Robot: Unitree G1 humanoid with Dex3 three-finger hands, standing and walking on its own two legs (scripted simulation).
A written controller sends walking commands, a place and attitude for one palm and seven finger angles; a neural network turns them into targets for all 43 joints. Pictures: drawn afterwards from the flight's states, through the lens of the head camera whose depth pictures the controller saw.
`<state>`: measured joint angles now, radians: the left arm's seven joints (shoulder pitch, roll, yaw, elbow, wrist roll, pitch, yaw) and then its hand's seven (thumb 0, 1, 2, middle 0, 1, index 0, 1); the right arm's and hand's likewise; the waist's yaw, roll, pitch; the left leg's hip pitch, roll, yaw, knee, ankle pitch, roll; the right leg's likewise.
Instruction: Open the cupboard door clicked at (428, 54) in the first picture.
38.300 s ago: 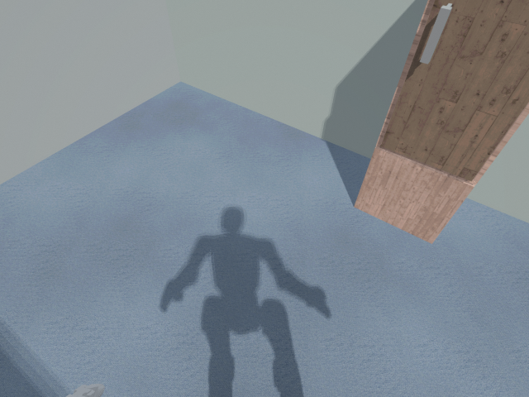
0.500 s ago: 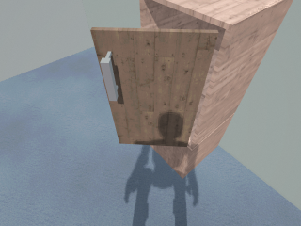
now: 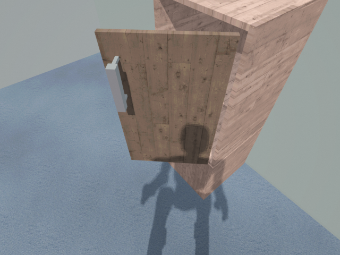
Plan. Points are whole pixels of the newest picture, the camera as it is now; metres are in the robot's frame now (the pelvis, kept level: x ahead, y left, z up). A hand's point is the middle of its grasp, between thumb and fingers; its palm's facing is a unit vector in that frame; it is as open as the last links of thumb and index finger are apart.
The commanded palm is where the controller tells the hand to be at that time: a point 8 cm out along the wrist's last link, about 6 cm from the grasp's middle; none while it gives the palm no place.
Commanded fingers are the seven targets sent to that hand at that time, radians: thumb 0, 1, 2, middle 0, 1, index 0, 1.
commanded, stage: raise the hand with hooked fingers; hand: left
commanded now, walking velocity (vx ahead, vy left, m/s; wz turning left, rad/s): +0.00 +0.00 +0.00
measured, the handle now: (119, 84) +0.52 +0.18 +0.11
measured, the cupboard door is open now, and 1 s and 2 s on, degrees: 46 46 46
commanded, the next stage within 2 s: none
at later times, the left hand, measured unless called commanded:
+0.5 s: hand (76, 236) +0.16 +0.22 -0.01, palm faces +0.07 -1.00 -0.06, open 9.4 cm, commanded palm +0.14 +0.27 +0.00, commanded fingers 0.00 0.22 0.61 -0.25 -0.74 -0.25 -0.74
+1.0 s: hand (51, 200) +0.21 +0.26 +0.06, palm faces +0.05 -1.00 -0.08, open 12.4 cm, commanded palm +0.18 +0.31 +0.07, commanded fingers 0.00 -0.36 0.36 -0.29 -1.11 -0.29 -1.11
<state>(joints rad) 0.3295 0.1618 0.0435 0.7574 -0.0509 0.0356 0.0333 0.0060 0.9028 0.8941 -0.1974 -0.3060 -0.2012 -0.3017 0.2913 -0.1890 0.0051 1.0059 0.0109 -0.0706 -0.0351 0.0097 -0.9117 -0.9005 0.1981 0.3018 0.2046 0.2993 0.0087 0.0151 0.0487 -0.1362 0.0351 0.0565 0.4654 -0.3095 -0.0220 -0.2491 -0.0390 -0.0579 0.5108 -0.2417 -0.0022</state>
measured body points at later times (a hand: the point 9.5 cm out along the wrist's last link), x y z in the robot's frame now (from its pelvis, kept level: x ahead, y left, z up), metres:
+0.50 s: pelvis -0.03 +0.00 -0.07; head +0.02 +0.01 +0.38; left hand +0.15 +0.27 -0.01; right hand +0.20 -0.22 -0.11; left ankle -0.04 +0.13 -0.74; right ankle +0.02 -0.12 -0.74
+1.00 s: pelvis -0.02 +0.02 -0.03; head +0.00 +0.02 +0.42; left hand +0.20 +0.32 +0.06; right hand +0.16 -0.23 -0.09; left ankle -0.04 +0.13 -0.74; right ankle +0.02 -0.12 -0.74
